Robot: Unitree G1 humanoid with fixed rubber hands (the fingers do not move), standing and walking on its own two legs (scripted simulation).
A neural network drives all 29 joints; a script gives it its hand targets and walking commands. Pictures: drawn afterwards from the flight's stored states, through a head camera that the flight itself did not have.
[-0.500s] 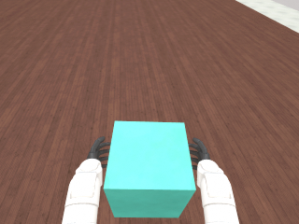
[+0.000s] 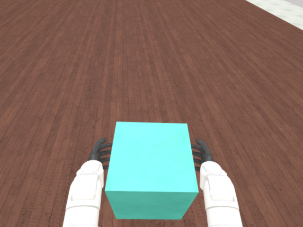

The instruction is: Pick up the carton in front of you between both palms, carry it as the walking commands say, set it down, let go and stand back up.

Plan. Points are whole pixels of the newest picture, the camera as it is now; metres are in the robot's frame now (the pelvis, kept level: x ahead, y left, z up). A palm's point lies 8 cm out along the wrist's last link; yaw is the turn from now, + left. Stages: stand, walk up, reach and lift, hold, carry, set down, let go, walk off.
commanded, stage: hold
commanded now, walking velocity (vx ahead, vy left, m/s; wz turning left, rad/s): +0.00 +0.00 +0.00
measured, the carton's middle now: (150, 173) +0.31 +0.00 -0.05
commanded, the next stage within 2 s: set down in 0.70 s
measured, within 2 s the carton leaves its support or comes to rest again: neither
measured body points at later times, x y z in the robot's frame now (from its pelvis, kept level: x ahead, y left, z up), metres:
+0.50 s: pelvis +0.00 -0.05 +0.01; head -0.03 -0.08 +0.46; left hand +0.26 +0.16 +0.05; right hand +0.32 -0.14 +0.04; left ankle -0.04 +0.08 -0.73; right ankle +0.08 -0.16 -0.73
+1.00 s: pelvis +0.00 -0.06 +0.00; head -0.01 -0.09 +0.45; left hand +0.29 +0.15 +0.03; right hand +0.36 -0.14 +0.02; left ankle -0.04 +0.08 -0.73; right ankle +0.08 -0.16 -0.73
